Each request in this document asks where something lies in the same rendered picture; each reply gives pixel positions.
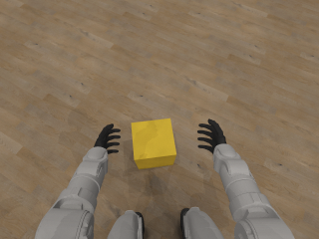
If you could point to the left robot upper arm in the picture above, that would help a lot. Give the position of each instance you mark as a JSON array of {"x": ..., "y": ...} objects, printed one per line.
[{"x": 63, "y": 223}]

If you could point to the left robot forearm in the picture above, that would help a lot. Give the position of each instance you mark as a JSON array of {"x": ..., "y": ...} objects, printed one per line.
[{"x": 85, "y": 184}]

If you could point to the right robot hand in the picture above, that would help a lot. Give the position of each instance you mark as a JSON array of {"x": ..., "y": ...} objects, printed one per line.
[{"x": 216, "y": 134}]

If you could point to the right robot upper arm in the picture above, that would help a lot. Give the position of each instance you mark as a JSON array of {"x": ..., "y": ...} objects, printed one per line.
[{"x": 261, "y": 228}]

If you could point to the carton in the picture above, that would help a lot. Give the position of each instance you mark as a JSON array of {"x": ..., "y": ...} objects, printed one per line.
[{"x": 153, "y": 143}]

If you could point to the right robot forearm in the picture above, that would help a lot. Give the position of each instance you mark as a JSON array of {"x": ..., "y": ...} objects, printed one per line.
[{"x": 245, "y": 198}]

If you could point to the left robot hand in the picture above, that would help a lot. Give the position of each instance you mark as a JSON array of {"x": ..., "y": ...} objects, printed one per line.
[{"x": 104, "y": 137}]

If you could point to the robot left shin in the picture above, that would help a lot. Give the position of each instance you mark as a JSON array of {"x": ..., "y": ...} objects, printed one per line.
[{"x": 130, "y": 212}]

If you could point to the robot right thigh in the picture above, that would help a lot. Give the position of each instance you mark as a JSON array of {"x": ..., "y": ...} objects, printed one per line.
[{"x": 198, "y": 225}]

